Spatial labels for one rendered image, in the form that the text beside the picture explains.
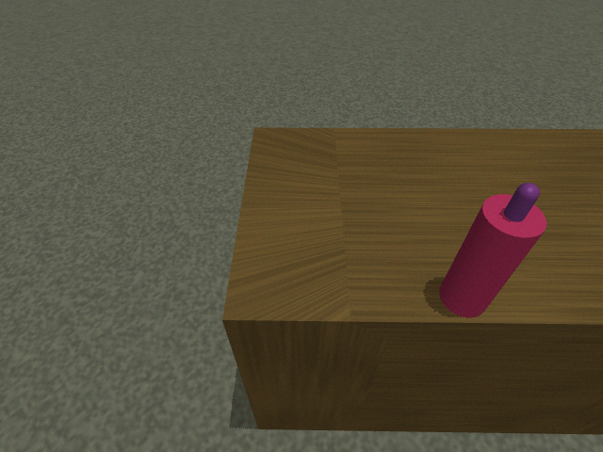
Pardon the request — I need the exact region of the bottle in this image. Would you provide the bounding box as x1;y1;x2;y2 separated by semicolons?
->
439;183;546;317

